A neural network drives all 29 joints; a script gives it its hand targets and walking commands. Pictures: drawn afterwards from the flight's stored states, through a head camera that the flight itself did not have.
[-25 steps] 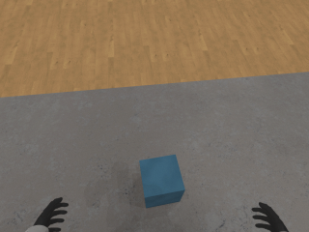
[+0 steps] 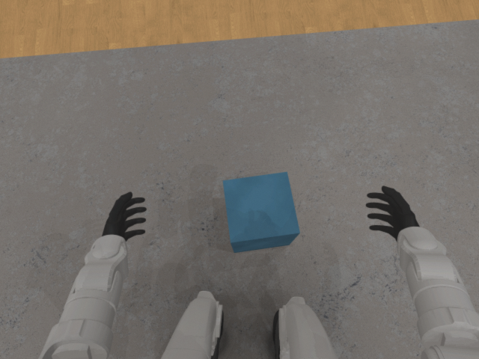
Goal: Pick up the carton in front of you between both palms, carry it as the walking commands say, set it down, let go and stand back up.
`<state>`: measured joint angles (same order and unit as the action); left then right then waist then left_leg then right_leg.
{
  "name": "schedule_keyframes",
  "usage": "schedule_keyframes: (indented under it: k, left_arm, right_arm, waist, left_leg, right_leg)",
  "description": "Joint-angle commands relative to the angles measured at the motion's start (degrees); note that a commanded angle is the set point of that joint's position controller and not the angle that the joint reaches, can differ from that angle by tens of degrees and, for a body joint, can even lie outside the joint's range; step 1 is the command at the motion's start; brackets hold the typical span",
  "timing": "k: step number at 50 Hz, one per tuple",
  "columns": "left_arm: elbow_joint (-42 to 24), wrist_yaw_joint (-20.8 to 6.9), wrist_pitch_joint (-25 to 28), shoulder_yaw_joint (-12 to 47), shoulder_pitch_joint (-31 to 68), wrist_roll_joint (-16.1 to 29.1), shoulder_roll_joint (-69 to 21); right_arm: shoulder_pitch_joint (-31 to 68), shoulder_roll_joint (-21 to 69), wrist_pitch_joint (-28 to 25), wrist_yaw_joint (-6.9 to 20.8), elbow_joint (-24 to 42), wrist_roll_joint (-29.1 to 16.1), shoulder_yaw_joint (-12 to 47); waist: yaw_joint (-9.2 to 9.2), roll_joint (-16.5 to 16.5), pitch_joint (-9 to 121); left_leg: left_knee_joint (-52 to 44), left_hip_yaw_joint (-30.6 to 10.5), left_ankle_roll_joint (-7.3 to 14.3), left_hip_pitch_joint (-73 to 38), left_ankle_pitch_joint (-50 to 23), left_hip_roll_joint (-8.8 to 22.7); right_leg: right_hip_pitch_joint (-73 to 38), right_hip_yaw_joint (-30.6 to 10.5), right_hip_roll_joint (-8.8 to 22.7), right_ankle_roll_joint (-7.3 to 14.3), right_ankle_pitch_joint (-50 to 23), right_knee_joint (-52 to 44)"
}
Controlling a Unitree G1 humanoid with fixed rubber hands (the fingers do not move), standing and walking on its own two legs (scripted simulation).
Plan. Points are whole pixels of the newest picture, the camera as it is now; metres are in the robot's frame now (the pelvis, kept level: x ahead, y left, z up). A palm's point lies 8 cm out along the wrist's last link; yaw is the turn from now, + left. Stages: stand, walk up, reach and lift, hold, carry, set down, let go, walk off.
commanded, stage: reach and lift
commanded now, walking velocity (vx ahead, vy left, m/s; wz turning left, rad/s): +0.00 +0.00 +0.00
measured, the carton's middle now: (258, 215) +0.47 -0.01 -0.58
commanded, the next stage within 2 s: none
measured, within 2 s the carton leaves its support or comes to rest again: neither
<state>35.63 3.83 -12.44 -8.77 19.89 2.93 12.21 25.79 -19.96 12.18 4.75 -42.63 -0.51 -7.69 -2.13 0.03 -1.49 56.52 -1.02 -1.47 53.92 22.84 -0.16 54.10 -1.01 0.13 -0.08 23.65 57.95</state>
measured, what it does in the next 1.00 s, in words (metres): lowers itself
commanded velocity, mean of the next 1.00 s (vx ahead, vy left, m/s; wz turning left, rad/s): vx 0.00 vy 0.00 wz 0.00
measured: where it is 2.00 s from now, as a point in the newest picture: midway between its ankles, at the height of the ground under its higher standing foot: (246, 352)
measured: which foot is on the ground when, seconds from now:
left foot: down 0.00-1.00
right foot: down 0.00-1.00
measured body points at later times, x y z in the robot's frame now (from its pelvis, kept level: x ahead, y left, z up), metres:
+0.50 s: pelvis -0.05 -0.01 -0.05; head +0.27 -0.03 +0.26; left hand +0.46 +0.19 -0.15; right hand +0.53 -0.20 -0.15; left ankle +0.03 +0.13 -0.67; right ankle +0.03 -0.12 -0.67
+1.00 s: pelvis -0.05 +0.00 -0.21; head +0.31 -0.02 +0.06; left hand +0.45 +0.19 -0.38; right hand +0.51 -0.20 -0.38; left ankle +0.04 +0.14 -0.67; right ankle +0.03 -0.12 -0.67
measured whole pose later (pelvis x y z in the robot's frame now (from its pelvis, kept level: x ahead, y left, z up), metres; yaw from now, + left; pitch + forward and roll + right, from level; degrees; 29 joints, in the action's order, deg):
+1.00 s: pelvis -0.05 +0.00 -0.21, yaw +3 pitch +52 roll +5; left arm 46.2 9.7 -5.1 -19.6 65.1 3.9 7.0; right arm 76.0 -25.5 5.3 0.9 -60.2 -2.4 -7.7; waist -3.3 0.4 -1.2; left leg 96.7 -1.7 -4.1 120.0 29.0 -3.1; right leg 121.4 -5.0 -2.9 -1.3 30.5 100.0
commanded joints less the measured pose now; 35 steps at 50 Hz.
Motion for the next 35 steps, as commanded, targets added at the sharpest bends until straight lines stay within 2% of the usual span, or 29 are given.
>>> schedule_keyframes:
  k: [1,3,10,14,18,21,27,32,35]
  left_arm:
    - [-5.2,1.6,0.7,-3.4,13.1,0.9,5.9]
    - [-4.7,2.5,0.6,-4.0,18.1,0.9,5.5]
    - [-0.8,4.4,-1.9,-7.6,38.4,0.6,3.3]
    - [1.9,5.4,-2.6,-10.3,47.5,-0.8,1.5]
    - [2.7,5.7,-2.2,-14.0,54.0,-3.4,-0.2]
    - [1.6,5.5,-1.4,-16.7,56.3,-5.5,-1.2]
    - [-2.3,4.1,1.5,-18.8,53.1,-8.1,-4.0]
    - [-0.4,2.7,5.3,-20.1,48.2,-9.7,-6.5]
    - [1.9,2.5,7.3,-20.5,46.2,-10.1,-6.7]
  right_arm:
    - [15.9,-8.9,-1.2,0.1,3.2,-0.7,-2.0]
    - [21.9,-10.0,-1.0,0.1,1.6,-0.5,-2.7]
    - [45.7,-12.0,0.8,1.2,-6.9,0.0,-3.2]
    - [56.6,-13.3,1.0,1.9,-12.2,1.4,-3.9]
    - [65.0,-13.5,0.4,2.5,-15.9,3.6,-5.0]
    - [68.8,-13.6,-0.2,2.7,-16.8,5.7,-6.2]
    - [67.6,-9.8,-2.3,2.1,-13.6,8.7,-8.8]
    - [61.8,-4.8,-5.0,1.0,-12.6,10.0,-11.1]
    - [58.0,-3.5,-6.4,0.1,-12.8,10.6,-12.0]
  waist:
    - [-0.75,-2.4,34.3]
    - [-0.63,-3.0,38.1]
    - [-2.14,-4.2,43.0]
    - [-3.07,-5.2,46.3]
    - [-4.04,-5.9,48.7]
    - [-4.19,-6.7,53.0]
    - [-4.11,-8.8,60.4]
    - [-3.49,-9.0,58.0]
    - [-2.57,-7.8,57.3]
  left_leg:
    - [-2.3,2.1,-1.9,-7.2,-24.8,-2.4]
    - [-2.3,2.8,-2.0,-4.8,-21.9,-2.5]
    - [-2.3,5.2,-2.6,1.8,-7.5,-2.7]
    - [-1.1,6.1,-3.0,3.8,-5.0,-3.1]
    - [0.6,6.6,-3.4,6.1,-5.9,-3.7]
    - [1.5,7.0,-3.4,6.1,-8.7,-4.2]
    - [3.0,7.3,-3.0,10.4,-20.9,-5.2]
    - [7.6,6.3,-3.2,21.9,-26.9,-5.1]
    - [12.4,5.7,-3.6,28.7,-27.6,-4.9]
  right_leg:
    - [-15.0,-0.1,-2.5,-1.2,-26.4,-2.7]
    - [-15.7,-0.3,-2.4,-1.0,-25.6,-2.4]
    - [-7.4,0.6,-2.6,-1.2,-8.8,-3.6]
    - [-3.2,1.0,-2.9,-1.2,-4.8,-3.1]
    - [-0.1,1.1,-3.3,-1.0,-5.4,-1.7]
    - [-1.3,1.1,-3.8,-0.9,-9.6,-0.5]
    - [-8.5,0.2,-4.5,-1.1,-27.7,3.1]
    - [-3.8,-1.5,-3.6,-1.1,-40.5,9.0]
    - [3.2,-2.1,-3.1,-1.2,-42.9,14.2]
